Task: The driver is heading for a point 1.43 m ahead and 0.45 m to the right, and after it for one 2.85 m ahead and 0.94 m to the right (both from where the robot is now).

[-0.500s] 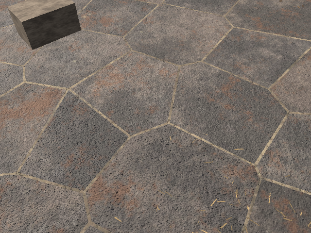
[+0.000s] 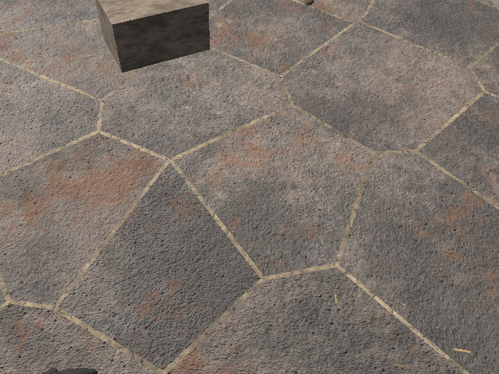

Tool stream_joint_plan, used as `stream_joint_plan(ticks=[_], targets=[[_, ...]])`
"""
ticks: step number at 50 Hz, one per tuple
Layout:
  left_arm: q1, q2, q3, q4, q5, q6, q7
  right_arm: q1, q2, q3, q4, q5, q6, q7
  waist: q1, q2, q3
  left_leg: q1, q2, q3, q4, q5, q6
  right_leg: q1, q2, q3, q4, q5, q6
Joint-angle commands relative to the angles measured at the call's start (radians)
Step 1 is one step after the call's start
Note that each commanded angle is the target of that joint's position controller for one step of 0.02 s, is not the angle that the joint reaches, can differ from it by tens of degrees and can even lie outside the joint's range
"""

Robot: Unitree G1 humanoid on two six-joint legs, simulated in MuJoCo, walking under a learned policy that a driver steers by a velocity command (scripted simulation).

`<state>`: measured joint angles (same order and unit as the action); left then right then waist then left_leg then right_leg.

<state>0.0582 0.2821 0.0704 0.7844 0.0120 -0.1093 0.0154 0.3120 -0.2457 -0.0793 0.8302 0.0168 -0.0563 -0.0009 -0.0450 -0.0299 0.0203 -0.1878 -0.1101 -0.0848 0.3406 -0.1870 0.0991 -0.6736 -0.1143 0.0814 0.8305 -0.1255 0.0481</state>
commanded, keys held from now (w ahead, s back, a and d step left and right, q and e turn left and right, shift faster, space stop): w+q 0.06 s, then w+e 0.94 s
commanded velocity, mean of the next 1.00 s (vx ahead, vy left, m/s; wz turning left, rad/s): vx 0.50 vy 0.00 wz -0.25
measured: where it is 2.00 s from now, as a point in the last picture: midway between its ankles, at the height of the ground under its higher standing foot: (347, 193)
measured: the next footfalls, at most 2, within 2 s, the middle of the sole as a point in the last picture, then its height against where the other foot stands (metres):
right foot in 0.20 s outside the picture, level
left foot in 0.68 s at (216, 339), level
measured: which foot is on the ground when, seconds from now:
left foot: down 0.00-0.22, up 0.24-0.66, down 0.68-1.00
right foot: up 0.00-0.18, down 0.20-0.70, up 0.72-1.00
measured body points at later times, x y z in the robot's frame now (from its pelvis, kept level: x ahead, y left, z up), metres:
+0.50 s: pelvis +0.29 -0.06 +0.00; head +0.32 -0.07 +0.45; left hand +0.32 +0.21 -0.12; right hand +0.48 -0.32 -0.09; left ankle +0.41 +0.11 -0.69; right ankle +0.27 -0.14 -0.75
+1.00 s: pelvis +0.54 -0.05 +0.00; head +0.57 -0.05 +0.45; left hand +0.81 +0.14 -0.09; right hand +0.48 -0.33 -0.12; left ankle +0.52 +0.08 -0.75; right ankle +0.61 -0.24 -0.68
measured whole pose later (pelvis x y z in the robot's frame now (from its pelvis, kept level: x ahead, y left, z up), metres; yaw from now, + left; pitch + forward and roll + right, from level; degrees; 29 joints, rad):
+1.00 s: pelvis +0.54 -0.05 +0.00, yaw -20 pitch +2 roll +2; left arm 0.17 0.32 0.08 0.65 -0.02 -0.03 -0.02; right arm 0.33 -0.28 -0.08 0.82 -0.01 -0.09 0.00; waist -0.07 -0.05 0.01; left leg -0.07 -0.02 0.12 0.27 -0.24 0.02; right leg -0.72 -0.10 0.06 0.93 -0.11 0.02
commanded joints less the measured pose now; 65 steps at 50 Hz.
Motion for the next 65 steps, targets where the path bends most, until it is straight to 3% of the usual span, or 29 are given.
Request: stream_joint_plan(ticks=[1,7,9,10,11,12,13,14,16,20,25,30,33,34,35,36,37,38,39,41,47,55,57,59,60,61,62,63,65], targets=[[-0.081,0.034,0.001,-0.077,-0.006,-0.009,-0.007,-0.004,-0.177,-0.043,-0.073,0.006,-0.009,-0.015,-0.007,0.105,-0.024,-0.093,0.184,-0.139,-0.104,0.199,0.133,0.134,0.077,-0.055,-0.213,0.198,0.010],[-0.110,0.084,0.006,-0.102,-0.017,-0.032,-0.042,0.069,-0.157,-0.034,-0.043,-0.002,-0.001,-0.020,-0.026,0.149,-0.021,0.114,0.291,-0.229,0.004,0.180,0.103,0.137,0.080,-0.045,-0.337,0.157,-0.054],[-0.028,0.112,0.017,-0.086,-0.013,-0.037,-0.043,0.052,-0.166,-0.034,-0.048,-0.008,0.003,-0.019,0.026,0.161,-0.043,0.166,0.284,-0.205,0.101,0.419,0.076,0.233,0.111,-0.090,-0.375,0.084,-0.108],[0.090,0.147,0.032,-0.054,-0.005,-0.039,-0.041,0.040,-0.148,-0.026,-0.057,-0.012,0.003,-0.018,0.078,0.138,-0.129,0.150,0.233,-0.153,0.256,0.543,0.052,0.403,0.099,-0.074,-0.362,0.118,-0.151],[0.249,0.200,0.044,-0.032,0.003,-0.039,-0.043,0.063,-0.118,-0.009,-0.077,-0.029,0.000,-0.019,0.122,0.025,-0.279,-0.004,0.163,-0.088,0.538,0.362,0.019,0.683,-0.047,0.126,-0.322,0.184,-0.235],[0.342,0.271,0.067,0.008,-0.005,-0.025,-0.053,0.204,-0.058,0.008,-0.077,-0.007,-0.018,-0.012,0.081,-0.298,-0.374,-0.388,0.016,0.001,0.883,-0.206,-0.070,1.005,-0.239,0.584,-0.441,-0.026,-0.410],[0.336,0.182,0.044,0.004,-0.041,-0.019,-0.059,0.146,-0.131,0.002,-0.077,-0.002,-0.032,-0.008,0.111,-0.219,-0.315,-0.554,0.058,-0.061,0.972,-0.354,-0.064,1.017,-0.242,0.729,-0.535,-0.275,-0.393],[0.265,0.128,0.028,-0.019,-0.039,-0.011,-0.055,0.002,-0.175,-0.009,-0.111,0.006,-0.042,-0.004,0.129,-0.107,-0.158,-0.615,0.105,-0.057,0.981,-0.267,-0.057,0.889,-0.201,0.598,-0.547,-0.276,-0.340],[0.196,0.113,0.018,-0.042,-0.016,0.002,-0.052,-0.104,-0.148,-0.005,-0.145,-0.022,-0.057,-0.005,0.092,0.021,-0.045,-0.567,0.158,-0.024,0.858,-0.165,-0.060,0.666,-0.126,0.427,-0.569,-0.056,-0.317],[0.212,0.112,0.016,-0.045,-0.023,0.006,-0.036,-0.094,-0.104,-0.003,-0.162,-0.032,-0.048,-0.009,0.043,-0.052,-0.068,-0.446,0.176,0.012,0.624,-0.134,-0.103,0.552,-0.055,0.295,-0.605,0.157,-0.318],[0.270,0.158,0.035,-0.039,-0.036,0.028,-0.007,-0.261,-0.070,0.014,-0.204,-0.023,-0.049,-0.005,0.090,-0.056,-0.036,-0.350,0.130,0.027,0.307,0.145,-0.142,0.445,-0.005,0.215,-0.615,0.131,-0.275],[0.341,0.148,0.036,-0.033,-0.043,0.053,0.001,-0.361,-0.100,0.005,-0.239,-0.006,-0.068,0.012,0.114,-0.071,-0.029,-0.256,0.086,0.008,0.155,0.174,-0.138,0.483,-0.016,0.296,-0.536,0.038,-0.247],[0.310,0.135,0.036,-0.053,-0.041,0.062,0.005,-0.263,-0.138,-0.017,-0.218,-0.004,-0.081,0.011,0.043,-0.093,-0.055,-0.085,0.093,0.017,0.066,0.128,-0.092,0.486,0.003,0.337,-0.428,0.039,-0.208],[0.289,0.102,0.025,-0.070,-0.034,0.059,0.003,-0.160,-0.171,-0.031,-0.202,-0.015,-0.084,0.003,-0.010,-0.080,-0.125,0.088,0.159,-0.023,0.077,0.115,-0.053,0.425,0.046,0.298,-0.300,0.056,-0.176],[0.288,0.038,0.004,-0.096,-0.015,0.053,0.001,0.007,-0.236,-0.048,-0.185,-0.027,-0.082,-0.007,-0.071,0.053,-0.260,0.339,0.346,-0.200,0.089,0.075,0.014,0.284,0.120,0.190,-0.008,-0.122,-0.133],[0.418,0.010,-0.008,-0.130,-0.045,0.042,0.003,0.063,-0.294,-0.060,-0.152,-0.035,-0.064,0.000,-0.004,0.374,-0.328,0.538,0.538,-0.634,0.000,-0.129,0.163,-0.030,0.208,0.076,0.256,-0.498,-0.092],[0.411,0.109,0.010,-0.100,-0.056,0.043,0.005,0.039,-0.208,-0.044,-0.161,-0.017,-0.060,0.004,-0.018,0.272,-0.240,0.478,0.534,-0.669,-0.030,-0.297,0.158,-0.141,0.120,0.089,0.389,-0.453,-0.076],[0.318,0.148,0.021,-0.108,-0.047,0.050,0.002,0.005,-0.148,-0.028,-0.166,-0.013,-0.056,0.001,-0.038,0.172,-0.130,0.374,0.485,-0.506,-0.037,-0.258,0.120,-0.163,0.090,0.076,0.426,-0.357,-0.068],[0.275,0.136,0.023,-0.114,-0.037,0.056,0.001,-0.040,-0.131,-0.018,-0.168,-0.020,-0.052,0.003,-0.019,0.104,-0.075,0.264,0.437,-0.382,-0.060,-0.139,0.096,-0.127,0.062,0.053,0.416,-0.287,-0.060],[0.240,0.110,0.026,-0.135,-0.035,0.062,-0.011,-0.092,-0.103,-0.008,-0.156,-0.031,-0.050,0.004,0.021,0.126,-0.017,0.127,0.377,-0.231,-0.111,0.011,0.081,-0.075,0.015,0.045,0.360,-0.213,-0.056],[0.159,0.056,0.008,-0.186,-0.033,0.077,-0.028,-0.085,-0.161,-0.028,-0.106,-0.025,-0.060,0.001,0.030,0.098,-0.005,0.089,0.368,0.003,-0.182,0.239,0.100,-0.083,-0.013,0.013,0.182,-0.026,-0.024],[-0.057,0.052,-0.004,-0.268,-0.038,0.067,-0.074,-0.004,-0.233,-0.042,-0.047,0.003,-0.028,-0.005,-0.034,0.092,0.051,0.215,0.384,0.186,-0.134,0.343,0.034,-0.005,0.036,-0.103,-0.163,0.077,-0.088],[-0.033,0.082,0.011,-0.279,-0.033,0.071,-0.078,-0.005,-0.261,-0.050,-0.045,0.010,-0.015,-0.010,0.000,0.120,0.018,0.257,0.390,0.228,-0.026,0.635,0.012,0.087,0.091,-0.156,-0.190,-0.030,-0.127],[0.186,0.153,0.054,-0.231,-0.032,0.079,-0.070,-0.015,-0.273,-0.051,-0.050,0.015,-0.001,-0.020,0.132,0.118,-0.109,0.202,0.355,0.285,0.286,0.861,-0.027,0.406,0.178,-0.200,-0.266,-0.016,-0.188],[0.362,0.225,0.088,-0.191,-0.035,0.088,-0.051,0.000,-0.237,-0.035,-0.065,-0.002,-0.005,-0.025,0.209,0.047,-0.204,-0.027,0.321,0.289,0.570,0.634,-0.068,0.724,0.117,-0.066,-0.274,0.023,-0.239],[0.337,0.350,0.103,-0.196,-0.043,0.083,-0.043,0.095,-0.088,0.016,-0.131,-0.044,-0.030,-0.009,0.086,-0.245,-0.290,-0.494,0.125,0.230,0.941,-0.333,-0.130,1.061,-0.160,0.508,-0.347,-0.107,-0.421],[0.385,0.266,0.076,-0.224,-0.036,0.069,-0.045,0.014,-0.163,0.010,-0.131,-0.013,-0.067,0.007,0.165,-0.140,-0.445,-0.588,0.107,0.000,1.058,-0.408,-0.116,1.115,-0.233,0.750,-0.491,-0.224,-0.459],[0.362,0.205,0.056,-0.200,-0.024,0.058,-0.050,-0.070,-0.207,-0.004,-0.150,0.028,-0.080,0.015,0.176,-0.085,-0.302,-0.658,0.153,-0.003,1.049,-0.312,-0.100,1.024,-0.205,0.592,-0.509,-0.151,-0.404],[0.234,0.149,0.035,-0.205,-0.022,0.051,-0.046,-0.096,-0.189,0.003,-0.142,-0.004,-0.083,0.004,0.095,0.007,-0.139,-0.573,0.230,0.018,0.892,-0.176,-0.098,0.726,-0.132,0.365,-0.514,0.055,-0.345]])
